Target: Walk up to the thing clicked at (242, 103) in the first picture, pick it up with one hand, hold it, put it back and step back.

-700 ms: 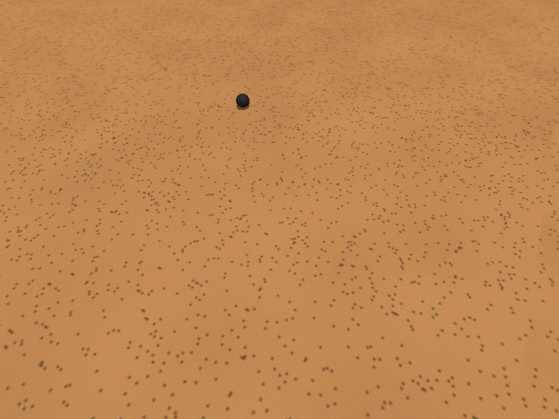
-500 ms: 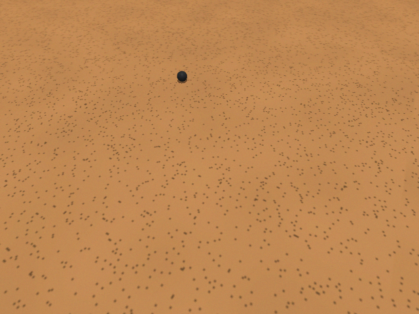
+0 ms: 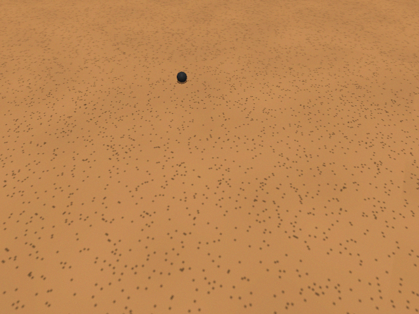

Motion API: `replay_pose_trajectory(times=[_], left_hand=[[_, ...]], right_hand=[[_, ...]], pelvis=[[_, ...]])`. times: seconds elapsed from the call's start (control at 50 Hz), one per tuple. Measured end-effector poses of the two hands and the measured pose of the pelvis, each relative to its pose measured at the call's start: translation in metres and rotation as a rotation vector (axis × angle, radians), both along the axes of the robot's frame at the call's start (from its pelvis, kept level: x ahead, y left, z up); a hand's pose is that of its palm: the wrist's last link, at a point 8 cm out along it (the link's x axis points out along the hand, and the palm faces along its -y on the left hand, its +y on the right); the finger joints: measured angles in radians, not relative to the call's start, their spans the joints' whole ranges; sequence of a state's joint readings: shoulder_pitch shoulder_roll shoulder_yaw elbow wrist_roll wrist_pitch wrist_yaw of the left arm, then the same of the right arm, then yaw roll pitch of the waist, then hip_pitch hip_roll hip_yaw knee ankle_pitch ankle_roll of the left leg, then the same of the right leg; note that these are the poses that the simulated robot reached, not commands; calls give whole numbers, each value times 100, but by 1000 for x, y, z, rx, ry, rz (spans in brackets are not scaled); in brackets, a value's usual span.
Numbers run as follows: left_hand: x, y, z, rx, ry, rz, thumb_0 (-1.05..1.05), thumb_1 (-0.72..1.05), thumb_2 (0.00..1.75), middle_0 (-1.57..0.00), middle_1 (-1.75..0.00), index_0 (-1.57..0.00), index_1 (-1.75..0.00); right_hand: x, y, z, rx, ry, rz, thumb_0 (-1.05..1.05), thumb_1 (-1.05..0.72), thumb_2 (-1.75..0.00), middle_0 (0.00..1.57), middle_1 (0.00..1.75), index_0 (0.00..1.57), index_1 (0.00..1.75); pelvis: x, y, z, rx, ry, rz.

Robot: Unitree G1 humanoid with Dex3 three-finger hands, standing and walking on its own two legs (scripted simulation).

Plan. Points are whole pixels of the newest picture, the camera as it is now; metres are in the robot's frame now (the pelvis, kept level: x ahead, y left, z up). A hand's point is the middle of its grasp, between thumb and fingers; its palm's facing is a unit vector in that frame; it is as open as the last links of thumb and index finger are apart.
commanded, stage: stand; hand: left
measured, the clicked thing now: (181, 77) +1.98 +0.24 -0.74
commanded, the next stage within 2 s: walk up in 0.42 s
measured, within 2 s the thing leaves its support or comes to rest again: neither
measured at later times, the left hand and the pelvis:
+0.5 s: hand out of the picture +0.07 +0.26 -0.16, palm faces -0.08 -0.94 -0.34, open 7.4 cm; pelvis +0.00 +0.01 +0.00, yaw -4 degrees
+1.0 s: hand (77, 201) +0.41 +0.37 -0.13, palm faces -0.45 -0.74 -0.49, open 7.4 cm; pelvis +0.18 +0.13 -0.01, yaw -25 degrees
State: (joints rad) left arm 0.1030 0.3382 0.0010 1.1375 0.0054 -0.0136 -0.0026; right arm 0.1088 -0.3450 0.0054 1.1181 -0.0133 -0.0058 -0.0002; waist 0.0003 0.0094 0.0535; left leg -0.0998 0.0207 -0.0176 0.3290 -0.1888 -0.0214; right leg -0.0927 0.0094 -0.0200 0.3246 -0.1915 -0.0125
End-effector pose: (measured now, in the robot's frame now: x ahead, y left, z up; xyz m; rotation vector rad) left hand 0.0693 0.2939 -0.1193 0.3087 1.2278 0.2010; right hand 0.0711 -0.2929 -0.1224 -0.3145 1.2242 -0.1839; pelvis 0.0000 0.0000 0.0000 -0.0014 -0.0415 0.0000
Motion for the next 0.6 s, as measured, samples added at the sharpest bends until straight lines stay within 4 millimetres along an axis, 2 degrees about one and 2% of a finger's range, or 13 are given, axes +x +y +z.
replay_pose_trajectory(times=[0.44,0.54,0.6], left_hand=[[-3,5,-1,-5,6,-6,1,90,90,-20,-30,-20,-30],[-2,26,3,32,72,-98,1,90,90,-21,-30,-20,-30],[12,50,9,73,97,-136,1,90,90,-21,-30,-20,-30]], right_hand=[[-3,2,1,8,5,-5,0,-90,-89,20,30,20,30],[11,-11,6,20,-123,-53,0,-90,-89,21,30,20,30],[16,-11,12,-1,-163,-86,0,-91,-89,20,30,20,30]], pelvis=[[1,4,0,2,8,-10],[8,21,-8,-4,59,-116],[17,36,-9,-17,85,-150]])
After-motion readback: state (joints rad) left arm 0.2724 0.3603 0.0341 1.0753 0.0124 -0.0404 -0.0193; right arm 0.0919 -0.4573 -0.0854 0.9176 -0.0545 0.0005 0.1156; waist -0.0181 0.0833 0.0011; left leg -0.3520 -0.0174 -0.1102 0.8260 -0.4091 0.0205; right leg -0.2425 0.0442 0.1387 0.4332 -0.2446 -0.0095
